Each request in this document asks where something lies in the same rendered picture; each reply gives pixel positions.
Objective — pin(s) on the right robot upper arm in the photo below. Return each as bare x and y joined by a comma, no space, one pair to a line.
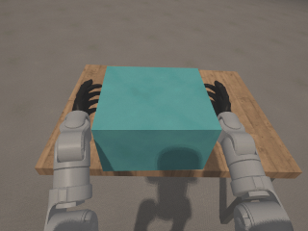
260,216

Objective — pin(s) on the carton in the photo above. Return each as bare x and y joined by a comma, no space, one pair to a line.
154,118

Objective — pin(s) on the left robot forearm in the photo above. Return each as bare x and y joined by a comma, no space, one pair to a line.
71,164

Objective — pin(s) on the robot right hand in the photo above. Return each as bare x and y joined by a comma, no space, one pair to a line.
221,101

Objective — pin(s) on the table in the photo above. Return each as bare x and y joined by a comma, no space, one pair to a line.
276,160

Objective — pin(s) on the left robot upper arm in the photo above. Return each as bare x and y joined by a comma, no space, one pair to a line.
77,220

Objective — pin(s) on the right robot forearm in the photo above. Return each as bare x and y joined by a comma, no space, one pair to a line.
249,180

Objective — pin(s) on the robot left hand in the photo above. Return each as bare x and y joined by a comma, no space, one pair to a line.
82,101

